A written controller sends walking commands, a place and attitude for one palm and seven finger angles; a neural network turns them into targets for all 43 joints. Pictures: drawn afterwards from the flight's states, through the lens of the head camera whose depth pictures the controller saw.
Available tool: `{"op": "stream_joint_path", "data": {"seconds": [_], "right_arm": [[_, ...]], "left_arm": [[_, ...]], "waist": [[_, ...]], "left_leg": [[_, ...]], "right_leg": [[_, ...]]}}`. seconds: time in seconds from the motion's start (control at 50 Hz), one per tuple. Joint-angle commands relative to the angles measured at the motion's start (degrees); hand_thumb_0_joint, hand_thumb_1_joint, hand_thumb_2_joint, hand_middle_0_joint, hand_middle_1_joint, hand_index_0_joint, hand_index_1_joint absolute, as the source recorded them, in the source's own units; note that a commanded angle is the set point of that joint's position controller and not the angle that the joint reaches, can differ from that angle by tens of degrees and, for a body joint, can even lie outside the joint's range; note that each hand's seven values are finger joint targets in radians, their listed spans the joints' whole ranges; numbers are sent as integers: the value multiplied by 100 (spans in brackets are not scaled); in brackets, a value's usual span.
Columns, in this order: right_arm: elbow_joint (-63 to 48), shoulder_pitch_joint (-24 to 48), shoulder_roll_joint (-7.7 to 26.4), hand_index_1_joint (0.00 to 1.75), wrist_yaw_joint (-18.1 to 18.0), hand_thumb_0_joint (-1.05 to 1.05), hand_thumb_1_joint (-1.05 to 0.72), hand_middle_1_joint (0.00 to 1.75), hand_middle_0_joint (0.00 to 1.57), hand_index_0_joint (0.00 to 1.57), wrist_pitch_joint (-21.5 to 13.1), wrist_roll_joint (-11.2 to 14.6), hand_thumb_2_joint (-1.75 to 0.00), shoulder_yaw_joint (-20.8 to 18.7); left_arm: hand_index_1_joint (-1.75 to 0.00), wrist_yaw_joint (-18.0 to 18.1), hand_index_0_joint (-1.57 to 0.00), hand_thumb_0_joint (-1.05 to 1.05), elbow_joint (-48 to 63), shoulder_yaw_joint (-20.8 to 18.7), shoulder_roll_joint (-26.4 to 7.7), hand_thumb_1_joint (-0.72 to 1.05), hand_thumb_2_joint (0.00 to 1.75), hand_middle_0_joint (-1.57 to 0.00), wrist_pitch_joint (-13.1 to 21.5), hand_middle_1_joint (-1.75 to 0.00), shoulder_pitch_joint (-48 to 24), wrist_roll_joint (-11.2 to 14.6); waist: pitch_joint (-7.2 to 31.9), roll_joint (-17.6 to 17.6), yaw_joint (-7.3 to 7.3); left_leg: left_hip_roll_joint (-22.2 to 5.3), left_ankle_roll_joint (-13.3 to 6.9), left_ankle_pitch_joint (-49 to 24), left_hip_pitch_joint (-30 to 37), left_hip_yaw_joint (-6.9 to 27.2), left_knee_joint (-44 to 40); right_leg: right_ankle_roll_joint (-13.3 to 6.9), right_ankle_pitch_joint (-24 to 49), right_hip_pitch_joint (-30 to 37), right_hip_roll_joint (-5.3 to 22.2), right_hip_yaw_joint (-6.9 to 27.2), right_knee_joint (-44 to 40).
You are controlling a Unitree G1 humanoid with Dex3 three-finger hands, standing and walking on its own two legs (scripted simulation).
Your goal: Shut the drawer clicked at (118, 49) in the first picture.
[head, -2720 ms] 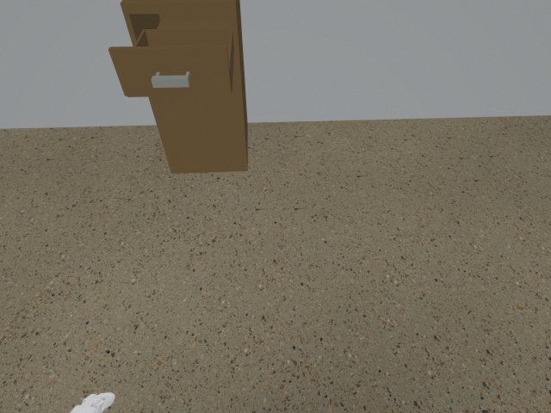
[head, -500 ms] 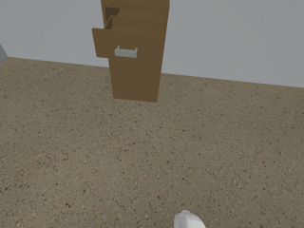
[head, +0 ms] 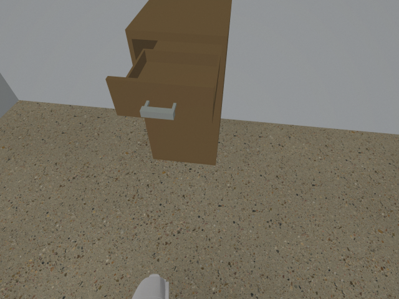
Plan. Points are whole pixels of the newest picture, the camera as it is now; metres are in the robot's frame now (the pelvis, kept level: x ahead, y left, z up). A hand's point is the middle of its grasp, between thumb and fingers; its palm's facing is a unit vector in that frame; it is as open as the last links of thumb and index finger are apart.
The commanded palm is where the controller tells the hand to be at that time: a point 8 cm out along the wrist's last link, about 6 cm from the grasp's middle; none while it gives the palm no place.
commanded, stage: take the last steps up to it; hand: left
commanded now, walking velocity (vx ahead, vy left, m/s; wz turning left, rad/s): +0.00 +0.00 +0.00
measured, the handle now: (159, 108) +0.71 +0.17 -0.06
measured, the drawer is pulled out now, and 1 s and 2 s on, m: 0.30 0.30 0.30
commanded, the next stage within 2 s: come to a stop and stand still in 1.00 s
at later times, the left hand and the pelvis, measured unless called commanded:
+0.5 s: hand (118, 280) +0.20 +0.21 -0.17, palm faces +0.05 -0.99 -0.15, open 7.4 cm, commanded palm none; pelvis +0.18 +0.04 +0.01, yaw -3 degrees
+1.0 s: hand (167, 232) +0.31 +0.10 -0.16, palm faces +0.00 -0.98 -0.18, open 7.3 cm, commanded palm none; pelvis +0.31 -0.06 +0.01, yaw -4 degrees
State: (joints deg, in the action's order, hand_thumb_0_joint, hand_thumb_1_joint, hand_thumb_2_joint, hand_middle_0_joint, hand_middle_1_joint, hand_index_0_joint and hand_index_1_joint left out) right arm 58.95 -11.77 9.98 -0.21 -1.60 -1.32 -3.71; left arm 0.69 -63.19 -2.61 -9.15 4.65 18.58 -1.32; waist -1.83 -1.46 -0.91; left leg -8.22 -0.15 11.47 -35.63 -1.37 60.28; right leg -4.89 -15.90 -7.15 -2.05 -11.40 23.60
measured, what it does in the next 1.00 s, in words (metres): walks ahead: left foot, then right foot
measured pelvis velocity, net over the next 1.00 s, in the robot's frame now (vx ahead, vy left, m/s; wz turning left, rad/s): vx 0.31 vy -0.06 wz -0.07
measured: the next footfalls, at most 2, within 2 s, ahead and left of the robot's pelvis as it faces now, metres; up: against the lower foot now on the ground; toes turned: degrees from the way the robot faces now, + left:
left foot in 0.20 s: +0.23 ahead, +0.13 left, +0.00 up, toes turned +9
right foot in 0.70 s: +0.33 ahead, -0.13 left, +0.00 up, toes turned -13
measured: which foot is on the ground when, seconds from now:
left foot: up 0.00-0.18, down 0.20-0.72, up 0.74-1.00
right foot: down 0.00-0.22, up 0.24-0.68, down 0.70-1.00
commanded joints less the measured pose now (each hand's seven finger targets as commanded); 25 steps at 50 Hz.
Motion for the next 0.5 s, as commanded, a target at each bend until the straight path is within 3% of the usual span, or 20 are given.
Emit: {"op": "stream_joint_path", "data": {"seconds": [0.0,0.04,0.08,0.12,0.14,0.16,0.18,0.2,0.22,0.24,0.26,0.3,0.32,0.38,0.48], "right_arm": [[-233,49,-125,30,162,0,-90,30,20,20,4,19,-90,135],[-295,373,-136,30,166,0,-90,30,20,20,-45,12,-90,162],[-329,464,-73,30,158,0,-90,30,20,20,-88,2,-90,151],[-211,103,81,30,98,0,-90,30,20,20,-134,-17,-90,107],[-47,-361,217,30,59,0,-90,30,20,20,-158,-45,-90,64],[152,-1145,557,30,23,0,-90,30,20,20,-195,-73,-90,-31],[228,-1704,1189,30,-45,0,-90,30,20,20,-227,-124,-90,-162],[277,-1889,1336,30,-85,0,-90,30,20,20,-173,4,-90,-152],[233,-1546,1176,30,-98,0,-90,30,20,20,-161,38,-90,-132],[148,-1107,865,30,-117,0,-90,30,20,20,-210,42,-90,-73],[38,-688,602,30,-124,0,-90,30,20,20,-234,26,-90,4],[19,-492,312,30,-118,0,-90,30,20,20,-286,25,-90,81],[-22,-448,224,30,-120,0,-90,30,20,20,-289,9,-90,46],[-64,-501,296,30,-118,0,-90,30,20,20,-314,13,-90,31],[26,-834,525,30,-105,0,-90,30,20,20,-276,-5,-90,-39]], "left_arm": [[-30,35,-20,0,128,-25,-493,90,90,-20,125,-30,520,20],[-30,61,-20,0,36,-6,-523,90,90,-20,90,-30,814,18],[-30,71,-20,0,-8,-24,-618,90,90,-20,59,-30,934,13],[-30,77,-20,0,-19,-48,-699,90,90,-20,33,-30,930,23],[-30,80,-20,0,-40,-42,-695,90,90,-20,12,-30,915,46],[-30,80,-20,0,3,-39,-626,90,90,-20,-1,-30,872,55],[-30,59,-20,0,92,-11,-310,90,90,-20,-5,-30,1152,147],[-30,68,-20,0,209,11,-336,90,90,-20,11,-30,1022,108],[-30,84,-20,0,260,-45,-433,90,90,-20,-40,-30,664,92],[-30,50,-20,0,247,-60,-335,90,90,-20,-84,-30,439,73],[-30,8,-20,0,195,-92,-334,90,90,-20,-136,-30,394,51],[-30,-42,-20,0,89,-105,-75,90,90,-20,-286,-30,652,-17],[-30,-45,-20,0,91,-124,19,90,90,-20,-350,-30,762,-29],[-30,-94,-20,0,197,-129,50,90,90,-20,-437,-30,655,-51],[-30,-157,-20,0,476,-157,-88,90,90,-20,-450,-30,-110,-41]], "waist": [[-446,594,101],[-441,637,255],[-356,682,265],[-41,763,69],[208,677,-140],[656,355,-464],[1402,-1006,-533],[1550,-1085,-511],[829,-391,-437],[466,-467,-314],[26,-239,-116],[-229,-333,141],[-235,-488,217],[-315,-489,259],[-434,-503,94]], "left_leg": [[139,46,-518,445,-387,-1192],[314,-25,-435,513,-532,-1656],[436,-135,-270,742,-631,-2051],[678,-252,-139,1432,-773,-2529],[758,-305,-432,2226,-808,-2916],[292,-458,-1332,3516,-338,-3126],[-1281,-1129,-2702,4972,1520,-3261],[-1976,-1575,-3057,5029,2282,-3857],[-1924,-1614,-2233,4299,1918,-4095],[-1662,-1332,-1667,3621,1571,-4377],[-1520,-1153,-1156,2985,1245,-4574],[-1086,-857,-644,2154,495,-4842],[-1001,-829,-297,1893,243,-4944],[-864,-849,-92,1927,-31,-5198],[-901,-929,199,2586,-65,-5339]], "right_leg": [[-270,3211,-403,1493,499,-1005],[-231,3873,100,1502,596,-814],[-254,4232,448,1579,649,-558],[-221,4769,669,1521,623,136],[-126,4697,455,1414,566,830],[76,3569,-265,1191,474,1969],[350,485,-1734,457,140,3664],[317,-1885,-2267,234,648,4948],[251,-1648,-2573,516,959,5295],[296,-1087,-2675,722,1077,5302],[345,-788,-2579,861,1153,5226],[408,-295,-2185,925,1148,4838],[430,-202,-2067,936,1087,4622],[494,169,-2209,976,968,4020],[558,372,-2494,1020,787,2771]]}}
